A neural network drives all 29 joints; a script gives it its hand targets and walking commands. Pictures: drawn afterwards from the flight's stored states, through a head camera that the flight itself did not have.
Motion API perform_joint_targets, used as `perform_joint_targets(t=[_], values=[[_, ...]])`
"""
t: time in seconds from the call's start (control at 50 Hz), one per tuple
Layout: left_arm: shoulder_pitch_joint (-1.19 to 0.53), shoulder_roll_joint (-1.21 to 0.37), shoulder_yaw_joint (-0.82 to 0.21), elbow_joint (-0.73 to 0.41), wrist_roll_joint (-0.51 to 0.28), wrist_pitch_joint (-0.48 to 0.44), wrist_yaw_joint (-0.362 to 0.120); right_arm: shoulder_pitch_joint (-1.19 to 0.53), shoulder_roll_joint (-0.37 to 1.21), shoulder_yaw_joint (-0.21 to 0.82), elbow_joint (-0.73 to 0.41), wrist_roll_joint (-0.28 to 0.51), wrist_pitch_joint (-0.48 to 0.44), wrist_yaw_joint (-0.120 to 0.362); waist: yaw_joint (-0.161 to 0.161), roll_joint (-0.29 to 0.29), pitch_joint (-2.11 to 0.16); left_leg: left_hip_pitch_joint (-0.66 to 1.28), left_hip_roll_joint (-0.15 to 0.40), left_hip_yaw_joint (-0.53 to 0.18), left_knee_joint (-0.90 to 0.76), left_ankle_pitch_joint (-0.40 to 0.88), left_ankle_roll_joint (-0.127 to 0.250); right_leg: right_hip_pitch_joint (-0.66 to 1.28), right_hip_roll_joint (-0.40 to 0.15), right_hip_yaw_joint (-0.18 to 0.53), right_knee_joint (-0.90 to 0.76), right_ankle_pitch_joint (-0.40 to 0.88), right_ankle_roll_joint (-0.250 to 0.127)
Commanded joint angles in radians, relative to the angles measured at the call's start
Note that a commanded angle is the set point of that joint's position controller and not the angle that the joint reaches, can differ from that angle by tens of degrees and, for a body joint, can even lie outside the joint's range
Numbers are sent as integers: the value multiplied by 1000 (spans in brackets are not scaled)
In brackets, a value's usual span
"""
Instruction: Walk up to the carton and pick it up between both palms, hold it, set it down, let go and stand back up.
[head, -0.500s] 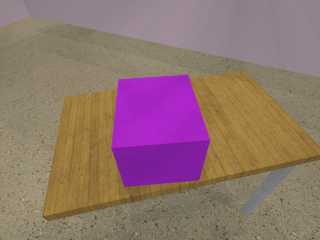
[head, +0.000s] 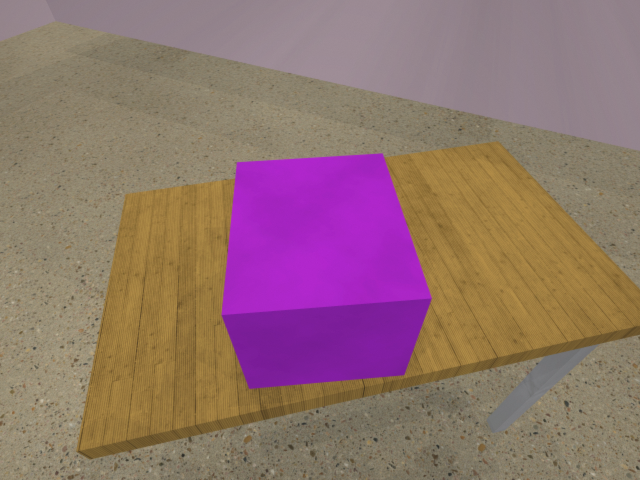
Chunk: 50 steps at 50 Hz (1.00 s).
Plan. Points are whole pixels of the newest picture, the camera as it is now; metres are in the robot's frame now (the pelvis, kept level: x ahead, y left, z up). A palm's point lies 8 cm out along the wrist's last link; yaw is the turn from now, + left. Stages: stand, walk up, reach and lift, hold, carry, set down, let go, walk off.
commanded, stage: stand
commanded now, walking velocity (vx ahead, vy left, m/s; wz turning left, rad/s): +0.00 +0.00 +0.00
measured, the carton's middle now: (318, 266) +0.44 +0.01 +0.00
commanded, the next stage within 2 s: none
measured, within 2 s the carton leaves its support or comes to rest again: neither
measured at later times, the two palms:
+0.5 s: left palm out of the picture -0.01 +0.20 -0.15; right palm out of the picture -0.01 -0.19 -0.15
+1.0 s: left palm out of the picture +0.00 +0.19 -0.15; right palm out of the picture +0.00 -0.20 -0.16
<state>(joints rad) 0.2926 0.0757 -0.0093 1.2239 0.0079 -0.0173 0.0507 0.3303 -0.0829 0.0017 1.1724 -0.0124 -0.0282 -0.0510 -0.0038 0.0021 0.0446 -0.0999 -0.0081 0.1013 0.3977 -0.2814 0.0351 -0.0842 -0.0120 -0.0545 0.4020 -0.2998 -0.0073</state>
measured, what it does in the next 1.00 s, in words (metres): stands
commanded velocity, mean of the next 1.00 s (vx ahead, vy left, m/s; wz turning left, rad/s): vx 0.00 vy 0.00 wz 0.00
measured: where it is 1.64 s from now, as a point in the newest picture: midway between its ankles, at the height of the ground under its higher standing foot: outside the picture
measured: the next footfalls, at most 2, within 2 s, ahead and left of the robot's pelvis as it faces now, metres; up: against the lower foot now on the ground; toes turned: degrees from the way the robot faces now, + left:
none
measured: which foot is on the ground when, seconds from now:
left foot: down 0.00-1.00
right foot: down 0.00-1.00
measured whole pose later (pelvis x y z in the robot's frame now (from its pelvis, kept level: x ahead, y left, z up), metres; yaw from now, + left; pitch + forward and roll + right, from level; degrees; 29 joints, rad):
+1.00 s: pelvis +0.04 +0.00 +0.00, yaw +1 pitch -2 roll +0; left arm 0.29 0.09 0.00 1.22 0.01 -0.02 0.06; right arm 0.34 -0.10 -0.02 1.17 0.00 -0.02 -0.06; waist 0.00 0.01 0.06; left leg -0.02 -0.02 0.08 0.40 -0.34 0.03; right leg 0.00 -0.02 -0.07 0.40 -0.37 -0.01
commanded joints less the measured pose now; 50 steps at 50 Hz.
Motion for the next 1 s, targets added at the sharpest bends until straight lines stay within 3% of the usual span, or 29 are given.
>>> perform_joint_targets(t=[0.0,0.08,0.14,0.16,0.18,0.2,0.26,0.28,0.34,0.36,0.4,0.42,0.44,0.46,0.5,0.52,0.54,0.6,0.64,0.66,0.68,0.72,0.76,0.8,0.86,0.88,0.94,0.96,0.98], values=[[112,72,10,14,-2,1,2,106,-61,-6,-7,4,-4,-5,10,-12,79,-21,125,-128,-54,369,29,-49,-92,86,-63,305,-29],[89,86,14,3,0,1,5,132,-84,-14,2,2,-3,-9,-4,-20,75,-3,131,-134,-55,427,34,-43,-88,85,-61,329,-27],[98,69,13,7,-2,-2,4,139,-77,-13,1,2,-6,-10,-6,36,24,26,118,-124,-48,467,24,-11,-89,84,-52,328,-30],[106,82,12,9,-3,-1,5,112,-63,-8,5,0,-3,-11,13,47,80,17,120,-121,-55,470,28,-46,-91,91,-58,315,-25],[86,95,19,0,1,0,6,111,-64,-7,-6,2,-7,-8,1,-11,70,0,129,-132,-47,480,31,-25,-93,78,-57,335,-27],[85,96,21,7,-1,-1,3,113,-62,-12,-4,-1,-8,-10,4,-21,45,26,128,-132,-52,477,30,-22,-92,82,-50,339,-29],[87,70,13,14,-2,-3,5,127,-76,-15,0,8,-12,-8,1,8,-3,54,123,-126,-47,535,31,9,-93,68,-39,348,-29],[92,73,12,9,-4,-1,4,120,-82,-13,5,3,-12,-11,17,-5,66,30,128,-139,-36,560,35,-9,-96,77,-47,378,-26],[106,94,18,13,-9,1,6,120,-71,-19,0,5,-7,-13,9,-30,45,55,137,-137,-31,558,34,-8,-92,67,-39,408,-27],[95,89,18,18,-7,3,5,116,-62,-18,4,5,-4,-12,9,10,71,26,123,-128,-38,516,36,-9,-98,75,-49,410,-32],[104,84,15,13,0,0,7,122,-54,-13,10,6,-1,-9,7,8,69,29,125,-121,-41,496,31,-5,-105,71,-45,419,-30],[85,97,19,6,1,-2,7,143,-69,-21,10,9,-1,-14,-7,34,44,51,117,-119,-38,568,25,15,-101,74,-30,444,-32],[99,85,18,8,-3,-4,5,120,-68,-17,15,7,1,-15,13,38,49,52,124,-123,-31,543,32,7,-101,70,-49,417,-32],[120,99,20,20,0,-2,8,109,-86,-22,5,6,1,-13,9,-5,72,37,127,-134,-35,508,38,-3,-101,69,-57,419,-33],[94,86,12,12,-3,3,10,140,-53,-17,9,6,2,-11,-1,0,90,-7,122,-133,-57,441,32,16,-101,74,-72,367,-28],[95,97,18,12,0,4,10,107,-77,-20,3,3,-1,-14,7,-46,90,23,125,-135,-53,479,37,6,-98,69,-60,430,-28],[113,75,13,11,0,1,7,122,-90,-28,-1,6,-2,-16,4,-10,54,45,124,-125,-44,485,36,14,-101,67,-54,429,-28],[119,72,13,16,0,-4,10,118,-93,-30,4,7,-4,-15,6,-41,47,67,131,-124,-24,558,37,14,-99,61,-34,487,-24],[100,106,20,8,5,-3,14,135,-68,-24,6,10,2,-12,-9,11,75,45,120,-123,-35,560,27,18,-102,74,-37,474,-29],[116,88,20,10,-2,-1,14,130,-65,-25,9,6,3,-13,8,0,85,44,123,-123,-34,530,30,10,-104,71,-52,463,-24],[118,110,21,10,0,-1,13,143,-86,-27,9,9,2,-12,-8,26,30,68,117,-120,-32,575,27,36,-100,64,-34,460,-25],[109,81,18,4,2,-2,11,157,-71,-24,7,7,0,-13,-7,-1,35,75,131,-130,-27,631,25,25,-96,50,-31,412,-21],[133,81,14,11,-5,-3,10,133,-101,-31,4,5,0,-17,12,26,45,106,135,-122,-23,708,27,-3,-91,45,-23,439,-21],[122,97,18,8,-4,-2,12,152,-82,-27,8,6,2,-14,2,-13,25,97,140,-129,-20,680,20,21,-94,46,-17,433,-20],[119,75,14,10,1,3,12,137,-85,-32,6,8,3,-15,9,28,72,69,131,-125,-28,686,24,19,-102,50,-23,468,-23],[121,102,19,7,0,3,13,145,-67,-28,2,5,5,-13,5,-56,43,61,134,-126,-21,612,31,47,-104,48,-22,518,-29],[143,83,18,16,-4,-2,11,127,-103,-37,-1,7,5,-15,12,-61,33,65,117,-111,6,570,37,69,-112,62,-17,639,-27],[145,93,17,18,0,-1,13,122,-88,-28,-3,9,11,-17,13,-11,58,55,118,-110,-15,523,32,54,-118,67,-25,592,-29],[128,108,20,12,4,0,15,122,-70,-26,1,7,10,-14,6,-33,80,31,113,-118,-20,517,27,66,-109,64,-26,578,-23]])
